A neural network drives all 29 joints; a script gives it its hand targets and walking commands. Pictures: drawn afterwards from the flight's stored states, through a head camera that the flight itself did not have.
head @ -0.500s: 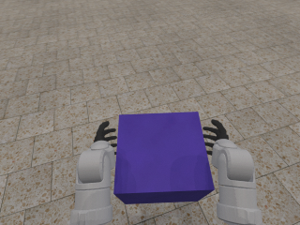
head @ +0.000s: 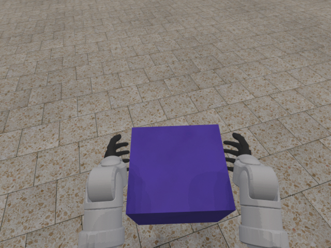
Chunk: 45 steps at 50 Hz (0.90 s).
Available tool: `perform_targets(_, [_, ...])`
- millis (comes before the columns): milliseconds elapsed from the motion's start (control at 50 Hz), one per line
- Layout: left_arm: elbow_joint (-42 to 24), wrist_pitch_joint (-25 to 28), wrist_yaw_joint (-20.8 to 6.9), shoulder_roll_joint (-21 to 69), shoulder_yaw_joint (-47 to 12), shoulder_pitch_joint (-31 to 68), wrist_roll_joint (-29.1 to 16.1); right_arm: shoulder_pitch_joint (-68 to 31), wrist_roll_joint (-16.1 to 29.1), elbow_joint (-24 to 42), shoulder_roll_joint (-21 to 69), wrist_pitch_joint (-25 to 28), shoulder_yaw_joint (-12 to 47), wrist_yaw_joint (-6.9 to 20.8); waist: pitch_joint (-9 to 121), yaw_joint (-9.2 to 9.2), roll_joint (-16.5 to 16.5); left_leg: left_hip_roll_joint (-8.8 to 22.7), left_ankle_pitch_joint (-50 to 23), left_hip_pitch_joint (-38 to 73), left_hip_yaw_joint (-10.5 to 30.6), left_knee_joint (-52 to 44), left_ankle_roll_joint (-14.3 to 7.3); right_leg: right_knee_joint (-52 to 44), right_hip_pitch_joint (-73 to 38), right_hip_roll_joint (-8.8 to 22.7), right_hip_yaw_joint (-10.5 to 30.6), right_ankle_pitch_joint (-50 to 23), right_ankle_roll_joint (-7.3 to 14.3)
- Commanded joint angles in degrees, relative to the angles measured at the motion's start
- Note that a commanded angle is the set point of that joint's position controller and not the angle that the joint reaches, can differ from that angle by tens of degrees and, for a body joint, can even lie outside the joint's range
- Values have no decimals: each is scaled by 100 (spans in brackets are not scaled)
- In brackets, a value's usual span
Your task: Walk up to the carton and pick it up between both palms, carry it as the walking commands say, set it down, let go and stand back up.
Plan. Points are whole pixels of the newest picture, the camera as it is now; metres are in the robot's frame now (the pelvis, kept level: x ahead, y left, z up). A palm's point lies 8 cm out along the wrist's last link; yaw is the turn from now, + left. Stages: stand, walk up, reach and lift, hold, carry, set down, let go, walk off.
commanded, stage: carry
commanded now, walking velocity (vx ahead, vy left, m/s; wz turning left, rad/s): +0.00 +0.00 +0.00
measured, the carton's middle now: (176, 176) +0.31 +0.00 -0.02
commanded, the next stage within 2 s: none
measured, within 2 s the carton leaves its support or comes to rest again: neither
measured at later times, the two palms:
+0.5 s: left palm (115, 164) +0.29 +0.15 +0.07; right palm (246, 164) +0.29 -0.16 +0.07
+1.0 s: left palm (118, 168) +0.29 +0.14 +0.06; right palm (246, 167) +0.29 -0.16 +0.06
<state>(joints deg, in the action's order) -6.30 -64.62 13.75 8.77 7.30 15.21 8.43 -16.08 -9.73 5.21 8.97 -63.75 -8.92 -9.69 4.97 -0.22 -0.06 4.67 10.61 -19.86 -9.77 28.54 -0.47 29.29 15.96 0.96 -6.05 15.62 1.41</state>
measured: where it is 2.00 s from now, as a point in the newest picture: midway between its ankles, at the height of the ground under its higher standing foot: outside the picture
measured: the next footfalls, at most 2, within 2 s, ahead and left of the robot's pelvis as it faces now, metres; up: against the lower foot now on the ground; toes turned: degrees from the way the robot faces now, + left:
none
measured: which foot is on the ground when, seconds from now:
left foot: down 0.00-1.00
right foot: down 0.00-1.00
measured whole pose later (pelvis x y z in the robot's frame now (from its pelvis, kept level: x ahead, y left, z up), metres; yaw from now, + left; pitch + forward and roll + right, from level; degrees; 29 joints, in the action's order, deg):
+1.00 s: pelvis +0.01 -0.01 +0.00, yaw +0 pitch +3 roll +0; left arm 0.7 -52.6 5.8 8.0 8.4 11.3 11.0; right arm -12.1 -11.6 -1.8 8.1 -52.0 -8.8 -5.1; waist 6.5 -0.1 -0.1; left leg 5.4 11.3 -19.8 -9.1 29.0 0.7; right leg 29.8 16.0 0.4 -6.5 16.5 2.2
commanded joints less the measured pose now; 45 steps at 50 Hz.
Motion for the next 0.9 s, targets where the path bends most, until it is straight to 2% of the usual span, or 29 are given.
perform_targets(0, [-329,141,-2466,5754,-3728,2831,-2402,-2835,2399,255,5660,83,3682,2093,1599,3,18,529,-884,1134,705,-227,0,-531,-65,694,644,-1042,102])
perform_targets(420, [-221,506,-2371,5404,-3447,2542,-2115,-2519,2156,196,5342,469,3458,2006,1612,3,8,524,-881,1083,668,-187,30,-497,-152,698,632,-1259,111])
perform_targets(540, [-111,794,-2307,5038,-3230,2357,-1833,-2326,1929,88,5029,742,3301,1959,1559,8,-12,527,-748,998,646,-193,43,-522,-113,712,633,-1186,110])
perform_targets(880, [158,1327,-2257,4756,-3071,2217,-1569,-2183,1619,-202,4781,1279,3159,1908,1550,9,2,543,-728,953,631,-184,37,-503,-103,710,599,-1230,113])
